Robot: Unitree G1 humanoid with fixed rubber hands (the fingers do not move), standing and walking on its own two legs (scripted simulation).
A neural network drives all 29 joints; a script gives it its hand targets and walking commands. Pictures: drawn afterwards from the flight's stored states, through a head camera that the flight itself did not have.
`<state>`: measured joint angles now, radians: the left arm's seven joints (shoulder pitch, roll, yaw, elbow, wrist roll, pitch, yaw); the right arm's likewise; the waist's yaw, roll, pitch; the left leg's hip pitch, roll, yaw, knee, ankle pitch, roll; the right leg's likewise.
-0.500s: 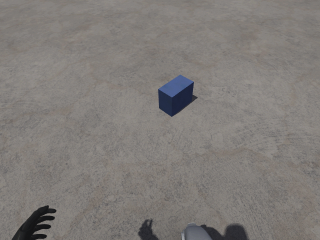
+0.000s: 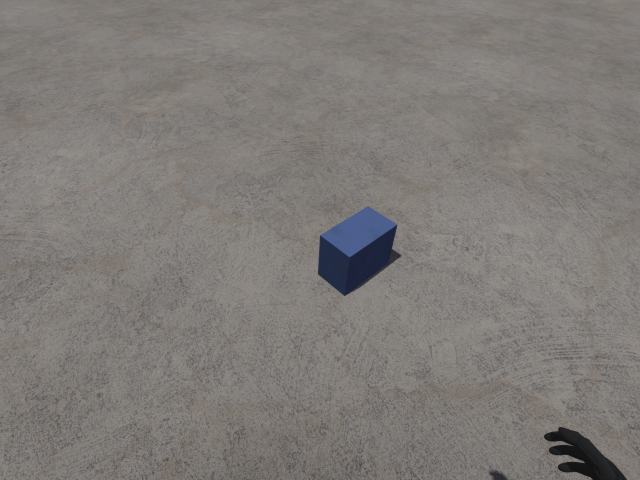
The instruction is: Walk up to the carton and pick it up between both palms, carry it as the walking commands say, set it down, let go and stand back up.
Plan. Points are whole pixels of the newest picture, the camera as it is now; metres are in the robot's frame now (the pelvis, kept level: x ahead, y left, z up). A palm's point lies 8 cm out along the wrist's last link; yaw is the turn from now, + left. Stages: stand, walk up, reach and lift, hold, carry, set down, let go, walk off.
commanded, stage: walk up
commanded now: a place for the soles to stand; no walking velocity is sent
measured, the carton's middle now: (356, 250) +1.14 -0.12 -0.62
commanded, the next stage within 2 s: none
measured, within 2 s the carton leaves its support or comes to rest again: neither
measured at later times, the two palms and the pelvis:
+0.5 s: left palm (129, 373) +0.27 +0.27 -0.01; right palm (580, 371) +0.33 -0.37 -0.05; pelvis +0.20 -0.06 +0.02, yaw -1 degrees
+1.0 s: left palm (219, 232) +0.57 +0.22 -0.03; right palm (583, 321) +0.43 -0.43 -0.06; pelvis +0.40 -0.08 +0.00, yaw -2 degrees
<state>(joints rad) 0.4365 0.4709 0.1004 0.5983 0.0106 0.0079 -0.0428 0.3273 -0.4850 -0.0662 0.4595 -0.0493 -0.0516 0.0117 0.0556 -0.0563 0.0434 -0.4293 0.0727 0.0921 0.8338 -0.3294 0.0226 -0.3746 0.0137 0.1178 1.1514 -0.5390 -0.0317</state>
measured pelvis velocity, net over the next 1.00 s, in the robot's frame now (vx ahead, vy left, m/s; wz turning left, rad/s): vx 0.40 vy -0.08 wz -0.03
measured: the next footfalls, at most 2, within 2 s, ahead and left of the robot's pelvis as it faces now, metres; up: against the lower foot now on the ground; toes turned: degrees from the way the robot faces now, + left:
right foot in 0.26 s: +0.26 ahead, -0.17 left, +0.00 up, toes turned -7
left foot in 0.68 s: +0.44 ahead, +0.12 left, +0.00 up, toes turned +3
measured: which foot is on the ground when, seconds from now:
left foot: down 0.00-0.28, up 0.30-0.66, down 0.68-0.96, up 0.98-1.00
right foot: up 0.00-0.24, down 0.26-0.68, up 0.70-0.92, down 0.94-1.00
